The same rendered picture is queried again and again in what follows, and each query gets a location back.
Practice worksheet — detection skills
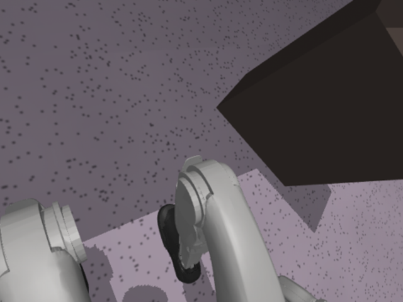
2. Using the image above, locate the right robot foot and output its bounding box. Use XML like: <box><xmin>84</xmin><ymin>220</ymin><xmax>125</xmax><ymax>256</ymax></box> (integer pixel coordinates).
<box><xmin>157</xmin><ymin>204</ymin><xmax>201</xmax><ymax>284</ymax></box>

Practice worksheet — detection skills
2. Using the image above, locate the right robot hand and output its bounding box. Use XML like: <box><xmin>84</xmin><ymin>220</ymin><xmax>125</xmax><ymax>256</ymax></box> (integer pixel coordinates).
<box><xmin>278</xmin><ymin>276</ymin><xmax>318</xmax><ymax>302</ymax></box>

